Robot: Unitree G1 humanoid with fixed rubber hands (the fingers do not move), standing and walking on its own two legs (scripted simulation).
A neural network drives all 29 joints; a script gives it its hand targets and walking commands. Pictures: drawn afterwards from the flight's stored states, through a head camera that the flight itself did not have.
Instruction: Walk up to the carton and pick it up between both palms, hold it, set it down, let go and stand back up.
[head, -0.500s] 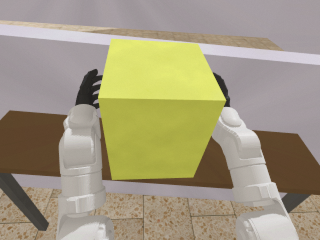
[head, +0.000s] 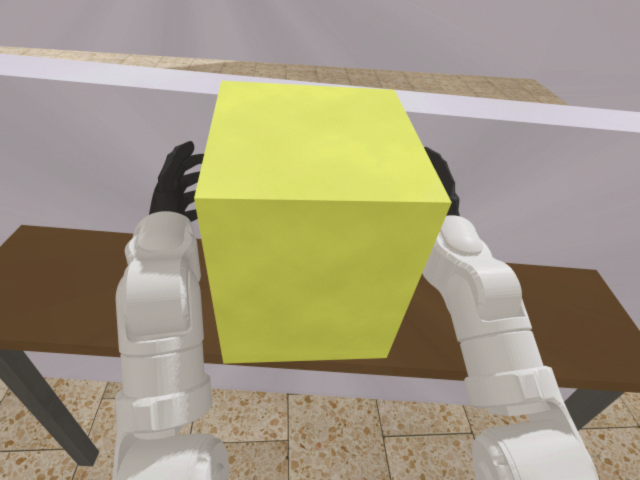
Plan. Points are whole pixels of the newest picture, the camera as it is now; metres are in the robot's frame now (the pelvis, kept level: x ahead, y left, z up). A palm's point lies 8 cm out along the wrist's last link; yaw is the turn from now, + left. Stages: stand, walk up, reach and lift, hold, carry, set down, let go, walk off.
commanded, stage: hold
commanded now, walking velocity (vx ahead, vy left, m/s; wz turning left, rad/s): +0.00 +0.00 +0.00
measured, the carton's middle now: (308, 227) +0.37 +0.01 +0.18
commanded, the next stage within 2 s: none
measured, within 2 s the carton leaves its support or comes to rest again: neither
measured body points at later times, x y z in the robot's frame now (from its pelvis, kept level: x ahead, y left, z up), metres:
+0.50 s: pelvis +0.00 +0.00 +0.00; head -0.05 +0.03 +0.45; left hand +0.36 +0.15 +0.23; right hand +0.36 -0.14 +0.23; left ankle +0.04 +0.13 -0.75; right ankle +0.00 -0.10 -0.75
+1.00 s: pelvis +0.00 +0.00 +0.00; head -0.05 +0.03 +0.45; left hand +0.36 +0.15 +0.23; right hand +0.37 -0.14 +0.22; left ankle +0.04 +0.13 -0.75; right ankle +0.00 -0.10 -0.75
